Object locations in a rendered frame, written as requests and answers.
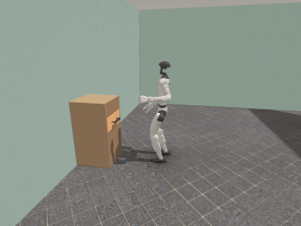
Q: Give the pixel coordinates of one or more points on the left robot hand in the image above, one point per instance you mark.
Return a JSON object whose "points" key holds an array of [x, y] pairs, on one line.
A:
{"points": [[142, 99]]}

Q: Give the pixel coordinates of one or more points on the drawer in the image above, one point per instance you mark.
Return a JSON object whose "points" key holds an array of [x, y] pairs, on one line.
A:
{"points": [[111, 118]]}

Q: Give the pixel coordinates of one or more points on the robot left forearm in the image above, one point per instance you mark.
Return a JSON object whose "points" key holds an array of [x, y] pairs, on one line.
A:
{"points": [[159, 99]]}

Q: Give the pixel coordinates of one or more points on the left robot thigh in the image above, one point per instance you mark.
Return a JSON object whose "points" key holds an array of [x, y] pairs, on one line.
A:
{"points": [[159, 117]]}

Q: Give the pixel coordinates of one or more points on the robot left upper arm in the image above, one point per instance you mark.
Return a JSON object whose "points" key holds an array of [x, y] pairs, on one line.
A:
{"points": [[165, 88]]}

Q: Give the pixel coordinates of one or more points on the robot thigh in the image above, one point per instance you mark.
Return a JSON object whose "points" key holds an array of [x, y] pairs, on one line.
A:
{"points": [[159, 131], [159, 117]]}

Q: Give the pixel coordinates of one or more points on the right robot thigh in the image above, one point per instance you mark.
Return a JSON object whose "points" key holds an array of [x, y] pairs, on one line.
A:
{"points": [[159, 131]]}

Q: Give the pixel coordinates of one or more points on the handle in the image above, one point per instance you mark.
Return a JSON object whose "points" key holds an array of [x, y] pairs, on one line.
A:
{"points": [[117, 119]]}

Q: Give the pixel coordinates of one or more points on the right robot hand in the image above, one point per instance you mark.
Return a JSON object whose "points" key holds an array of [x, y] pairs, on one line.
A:
{"points": [[150, 106]]}

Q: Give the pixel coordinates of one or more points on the cabinet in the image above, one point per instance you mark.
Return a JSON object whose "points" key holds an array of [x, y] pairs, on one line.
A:
{"points": [[94, 145]]}

